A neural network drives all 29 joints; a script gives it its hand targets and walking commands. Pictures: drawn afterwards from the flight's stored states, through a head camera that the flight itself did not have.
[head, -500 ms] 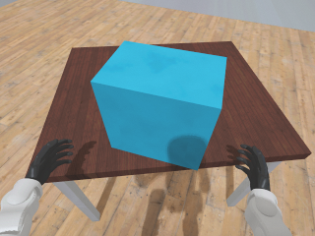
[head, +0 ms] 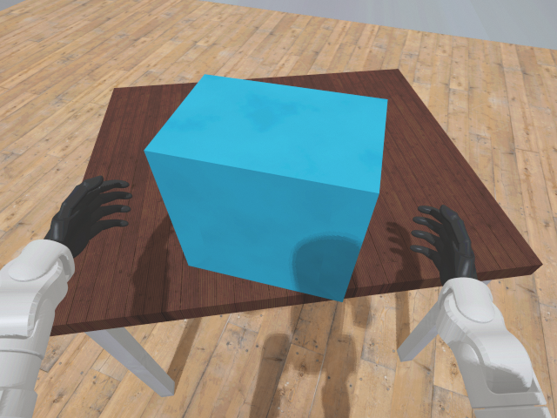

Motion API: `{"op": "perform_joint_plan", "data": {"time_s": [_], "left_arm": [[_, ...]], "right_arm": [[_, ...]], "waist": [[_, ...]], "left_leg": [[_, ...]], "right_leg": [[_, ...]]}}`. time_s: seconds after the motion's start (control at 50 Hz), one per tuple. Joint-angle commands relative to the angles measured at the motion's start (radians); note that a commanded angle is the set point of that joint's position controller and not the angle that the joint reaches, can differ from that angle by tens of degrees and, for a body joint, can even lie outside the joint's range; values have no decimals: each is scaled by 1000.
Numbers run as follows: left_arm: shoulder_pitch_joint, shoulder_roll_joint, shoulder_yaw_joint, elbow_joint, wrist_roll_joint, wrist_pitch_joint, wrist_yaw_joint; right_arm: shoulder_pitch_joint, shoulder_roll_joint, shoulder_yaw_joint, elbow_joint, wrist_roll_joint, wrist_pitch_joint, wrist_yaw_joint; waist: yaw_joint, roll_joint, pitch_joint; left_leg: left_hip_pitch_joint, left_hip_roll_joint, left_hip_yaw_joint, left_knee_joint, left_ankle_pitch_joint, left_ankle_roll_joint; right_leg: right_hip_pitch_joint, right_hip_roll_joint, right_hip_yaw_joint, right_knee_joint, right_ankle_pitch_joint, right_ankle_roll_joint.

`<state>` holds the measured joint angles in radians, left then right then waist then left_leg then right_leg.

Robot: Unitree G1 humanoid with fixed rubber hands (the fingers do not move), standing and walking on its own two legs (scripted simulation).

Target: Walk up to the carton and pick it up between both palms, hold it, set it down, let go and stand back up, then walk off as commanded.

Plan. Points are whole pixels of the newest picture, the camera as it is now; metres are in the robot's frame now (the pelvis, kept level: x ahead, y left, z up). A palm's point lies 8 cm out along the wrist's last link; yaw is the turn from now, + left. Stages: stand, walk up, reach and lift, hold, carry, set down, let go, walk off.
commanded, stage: reach and lift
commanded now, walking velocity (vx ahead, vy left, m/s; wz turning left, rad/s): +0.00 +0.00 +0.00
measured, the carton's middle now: (276, 192) +0.44 +0.04 +0.06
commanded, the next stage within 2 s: none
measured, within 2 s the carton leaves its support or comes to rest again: neither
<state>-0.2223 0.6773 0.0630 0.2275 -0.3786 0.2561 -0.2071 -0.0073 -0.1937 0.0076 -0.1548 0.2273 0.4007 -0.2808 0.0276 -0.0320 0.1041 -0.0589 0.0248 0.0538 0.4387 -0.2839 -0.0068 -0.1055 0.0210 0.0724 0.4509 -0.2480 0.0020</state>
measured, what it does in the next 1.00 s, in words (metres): stands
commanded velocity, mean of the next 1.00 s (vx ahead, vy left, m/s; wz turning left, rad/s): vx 0.00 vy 0.00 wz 0.00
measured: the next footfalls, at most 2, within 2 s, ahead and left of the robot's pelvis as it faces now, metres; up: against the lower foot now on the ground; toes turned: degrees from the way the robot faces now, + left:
none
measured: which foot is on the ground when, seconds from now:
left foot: down 0.00-1.00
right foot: down 0.00-1.00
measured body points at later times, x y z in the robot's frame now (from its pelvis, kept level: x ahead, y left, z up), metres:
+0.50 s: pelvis -0.01 +0.00 +0.00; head -0.01 +0.01 +0.45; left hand +0.39 +0.29 +0.17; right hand +0.34 -0.22 +0.13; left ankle -0.02 +0.12 -0.74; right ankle +0.00 -0.13 -0.74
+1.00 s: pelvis -0.01 +0.00 +0.00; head +0.01 +0.01 +0.45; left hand +0.45 +0.26 +0.20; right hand +0.38 -0.23 +0.17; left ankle -0.02 +0.12 -0.74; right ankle +0.00 -0.13 -0.74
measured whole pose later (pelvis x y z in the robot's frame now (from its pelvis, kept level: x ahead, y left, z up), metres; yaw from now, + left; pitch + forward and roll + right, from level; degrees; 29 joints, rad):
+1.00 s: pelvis -0.01 +0.00 +0.00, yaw +0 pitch -1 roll +0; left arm -0.98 0.69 0.02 1.03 -0.38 0.22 -0.22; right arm -0.77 -0.27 0.00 0.53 0.29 0.40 -0.23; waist -0.14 -0.03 0.06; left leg -0.17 0.02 0.05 0.45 -0.26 0.00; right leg -0.21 0.02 0.07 0.45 -0.21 0.00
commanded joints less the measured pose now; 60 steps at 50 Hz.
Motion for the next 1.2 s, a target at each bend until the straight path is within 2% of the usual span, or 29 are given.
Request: {"op": "perform_joint_plan", "data": {"time_s": [0.0, 0.08, 0.14, 0.2, 0.22, 0.28, 0.3, 0.32, 0.36, 0.38, 0.4, 0.46, 0.48, 0.5, 0.54, 0.6, 0.62, 0.66, 0.72, 0.76, 0.78, 0.86, 0.88, 0.92, 0.94, 1.0, 1.02, 1.08, 1.18], "left_arm": [[-466, 230, 125, 52, -62, 33, -30], [-549, 231, 129, 51, -43, 44, -35], [-596, 235, 125, 107, -44, 42, -35], [-657, 249, 126, 177, -32, 37, -35], [-699, 247, 116, 186, -31, 40, -33], [-720, 244, 115, 241, -25, 34, -35], [-759, 245, 102, 262, -24, 39, -36], [-773, 240, 103, 267, -20, 32, -34], [-830, 263, 99, 269, -11, 36, -37], [-800, 234, 89, 296, -10, 31, -39], [-836, 249, 88, 295, -10, 28, -37], [-910, 251, 64, 370, -10, 24, -37], [-941, 251, 50, 395, -9, 21, -37], [-964, 252, 43, 410, -18, 8, -35], [-1015, 262, 12, 424, -36, -15, -29], [-1061, 259, -10, 496, -38, -40, -23], [-1105, 265, -30, 516, -44, -43, -21], [-1137, 245, -57, 580, -45, -47, -19], [-1203, 232, -92, 654, -47, -50, -16], [-1208, 229, -98, 673, -43, -65, -11], [-1238, 226, -118, 697, -54, -67, -11], [-1251, 231, -119, 719, -55, -80, -5], [-1258, 248, -102, 724, -44, -80, -5], [-1297, 260, -93, 759, -31, -69, -5], [-1328, 274, -96, 740, -34, -74, 0], [-1345, 261, -115, 758, -45, -79, 4], [-1357, 256, -127, 783, -49, -81, 2], [-1384, 273, -127, 771, -64, -98, 8], [-1440, 244, -168, 832, -77, -94, 6]], "right_arm": [[-364, -140, -61, -50, 97, 25, -11], [-435, -142, -63, 2, 108, 35, -10], [-498, -153, -60, 63, 118, 38, -1], [-575, -147, -49, 91, 130, 31, 3], [-615, -157, -64, 100, 128, 30, 1], [-671, -164, -53, 110, 145, 15, 7], [-695, -177, -74, 150, 133, 16, 6], [-717, -175, -65, 138, 134, 11, 9], [-753, -191, -79, 163, 128, 8, 8], [-729, -179, -64, 200, 133, 6, 13], [-744, -188, -74, 221, 127, 9, 14], [-818, -205, -69, 301, 127, 14, 25], [-837, -202, -70, 327, 133, 14, 28], [-875, -189, -59, 308, 134, 8, 30], [-931, -195, -66, 299, 143, -5, 36], [-982, -182, -47, 361, 142, -17, 46], [-1002, -191, -67, 396, 131, -15, 48], [-1050, -195, -60, 434, 127, -11, 55], [-1127, -200, -68, 505, 130, -13, 63], [-1133, -205, -61, 504, 130, -30, 66], [-1167, -221, -64, 534, 130, -36, 68], [-1177, -217, -43, 553, 149, -59, 67], [-1185, -226, -34, 573, 153, -59, 70], [-1203, -238, -26, 636, 159, -47, 74], [-1246, -234, -22, 616, 165, -49, 74], [-1277, -233, -14, 630, 175, -57, 76], [-1283, -242, -21, 655, 176, -60, 78], [-1337, -234, -5, 607, 194, -79, 78], [-1378, -263, -16, 700, 180, -73, 81]], "waist": [[-69, 110, -204], [-79, 130, -258], [-84, 119, -265], [-68, 102, -290], [-93, 112, -294], [-74, 96, -344], [-102, 87, -330], [-94, 97, -347], [-109, 105, -371], [-107, 108, -358], [-123, 108, -352], [-128, 93, -332], [-148, 103, -329], [-133, 94, -347], [-148, 94, -394], [-133, 90, -409], [-162, 89, -402], [-158, 91, -411], [-177, 98, -438], [-165, 100, -488], [-184, 98, -492], [-180, 98, -558], [-163, 102, -555], [-168, 100, -509], [-153, 106, -547], [-161, 102, -577], [-178, 107, -570], [-149, 96, -660], [-175, 111, -650]], "left_leg": [[-115, -9, -1, -110, 148, 16], [-91, -9, -1, -101, 220, 10], [-102, -13, -2, -93, 215, 19], [-119, -19, 2, -95, 214, 29], [-130, -19, -1, -92, 211, 27], [-122, -22, 3, -85, 255, 27], [-130, -18, -2, -84, 230, 26], [-126, -19, -2, -83, 237, 26], [-108, -21, -5, -73, 270, 21], [-100, -18, -7, -76, 275, 15], [-96, -21, -10, -76, 273, 16], [-103, -19, -15, -85, 215, 25], [-111, -19, -17, -86, 192, 24], [-125, -18, -20, -87, 183, 30], [-135, -17, -27, -83, 172, 34], [-148, -17, -32, -82, 156, 36], [-156, -18, -36, -83, 133, 35], [-163, -19, -39, -87, 106, 37], [-163, -13, -51, -83, 113, 30], [-162, -21, -44, -78, 147, 25], [-166, -20, -50, -76, 145, 21], [-137, -24, -53, -55, 242, 15], [-132, -29, -47, -55, 261, 13], [-126, -28, -48, -63, 240, 18], [-132, -28, -50, -59, 260, 22], [-133, -28, -52, -49, 283, 17], [-131, -30, -53, -49, 290, 13], [-125, -35, -52, -32, 340, 17], [-112, -33, -57, -35, 347, 5]], "right_leg": [[189, -77, 10, -96, 332, -32], [213, -74, 11, -83, 400, -31], [213, -71, 7, -77, 404, -31], [233, -71, 15, -69, 436, -25], [225, -71, 8, -66, 434, -27], [240, -62, 4, -59, 488, -21], [228, -58, -3, -62, 462, -21], [224, -59, 0, -63, 466, -24], [232, -58, -7, -62, 505, -23], [232, -56, -10, -64, 493, -25], [220, -55, -17, -68, 489, -24], [193, -50, -17, -79, 409, -28], [178, -50, -17, -84, 390, -32], [182, -53, -14, -82, 382, -33], [177, -50, -18, -76, 374, -37], [166, -49, -19, -73, 366, -38], [149, -46, -27, -76, 332, -39], [131, -45, -31, -82, 289, -44], [106, -41, -42, -85, 288, -48], [124, -39, -39, -81, 327, -44], [115, -35, -46, -80, 332, -45], [134, -31, -45, -65, 437, -34], [139, -30, -41, -61, 460, -30], [126, -29, -42, -68, 430, -29], [130, -33, -37, -68, 454, -29], [132, -28, -42, -63, 479, -24], [117, -26, -45, -62, 497, -24], [136, -26, -41, -49, 568, -18], [101, -21, -54, -62, 544, -20]]}}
